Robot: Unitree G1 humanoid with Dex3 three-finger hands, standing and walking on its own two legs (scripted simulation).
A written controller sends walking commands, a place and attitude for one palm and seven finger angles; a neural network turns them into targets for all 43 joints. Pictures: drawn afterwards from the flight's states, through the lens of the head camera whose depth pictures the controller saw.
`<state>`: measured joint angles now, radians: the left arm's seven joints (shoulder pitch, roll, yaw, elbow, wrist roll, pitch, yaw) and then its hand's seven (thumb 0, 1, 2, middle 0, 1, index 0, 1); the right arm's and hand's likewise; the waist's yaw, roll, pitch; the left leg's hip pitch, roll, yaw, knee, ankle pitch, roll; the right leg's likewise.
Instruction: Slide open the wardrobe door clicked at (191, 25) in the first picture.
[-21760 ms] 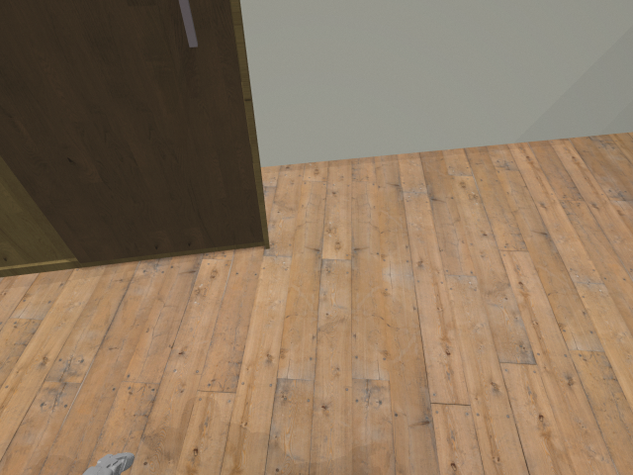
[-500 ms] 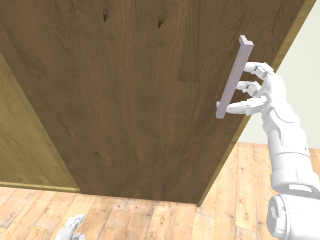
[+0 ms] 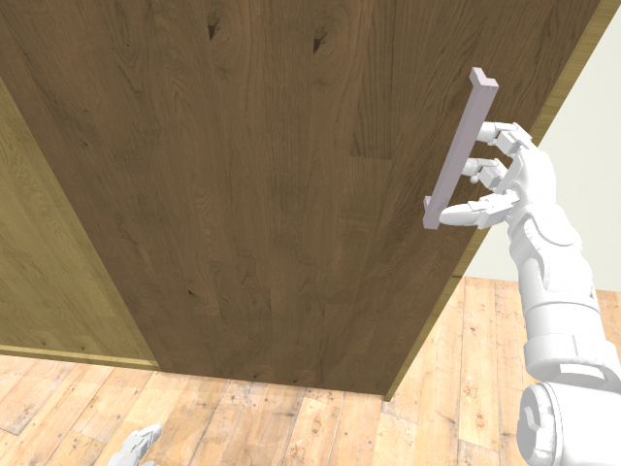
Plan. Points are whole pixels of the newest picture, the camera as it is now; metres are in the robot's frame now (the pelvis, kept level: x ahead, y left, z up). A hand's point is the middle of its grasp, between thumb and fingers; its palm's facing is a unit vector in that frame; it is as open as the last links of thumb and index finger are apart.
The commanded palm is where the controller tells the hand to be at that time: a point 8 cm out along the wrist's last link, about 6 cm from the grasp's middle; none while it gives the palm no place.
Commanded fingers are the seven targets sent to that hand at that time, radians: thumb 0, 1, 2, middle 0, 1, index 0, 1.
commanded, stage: slide the fingers in behind the handle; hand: right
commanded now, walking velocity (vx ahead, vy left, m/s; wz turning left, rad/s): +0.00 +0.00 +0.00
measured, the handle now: (451, 156) +0.48 -0.13 +0.19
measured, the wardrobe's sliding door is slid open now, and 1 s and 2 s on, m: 0.00 0.00 0.00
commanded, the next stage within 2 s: grip the handle and tug to test in 1.38 s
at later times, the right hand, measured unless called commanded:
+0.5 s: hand (449, 177) +0.43 -0.12 +0.19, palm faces +0.00 +1.00 +0.00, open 14.0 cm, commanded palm +0.40 -0.17 +0.20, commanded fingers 0.00 0.50 -0.30 0.30 1.20 0.30 1.20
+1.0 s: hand (438, 175) +0.43 -0.11 +0.20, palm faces +0.01 +1.00 +0.01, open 14.0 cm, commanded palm +0.40 -0.16 +0.20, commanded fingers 0.00 0.50 -0.30 0.30 1.20 0.30 1.20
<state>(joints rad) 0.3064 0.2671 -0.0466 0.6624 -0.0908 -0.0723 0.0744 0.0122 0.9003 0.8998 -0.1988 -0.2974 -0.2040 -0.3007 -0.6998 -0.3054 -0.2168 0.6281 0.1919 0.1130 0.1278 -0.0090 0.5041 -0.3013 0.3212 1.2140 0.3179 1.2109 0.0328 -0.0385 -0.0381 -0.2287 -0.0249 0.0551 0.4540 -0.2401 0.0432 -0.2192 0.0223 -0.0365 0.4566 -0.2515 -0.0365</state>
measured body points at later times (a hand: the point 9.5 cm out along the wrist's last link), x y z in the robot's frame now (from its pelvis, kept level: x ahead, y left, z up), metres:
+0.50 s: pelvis +0.01 +0.00 +0.00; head +0.00 +0.01 +0.45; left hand +0.16 +0.23 -0.10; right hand +0.42 -0.18 +0.20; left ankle +0.00 +0.09 -0.74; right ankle -0.01 -0.10 -0.74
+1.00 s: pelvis +0.01 +0.01 +0.00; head +0.00 +0.02 +0.45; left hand +0.15 +0.25 -0.10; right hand +0.42 -0.16 +0.20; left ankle +0.00 +0.09 -0.74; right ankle -0.01 -0.10 -0.74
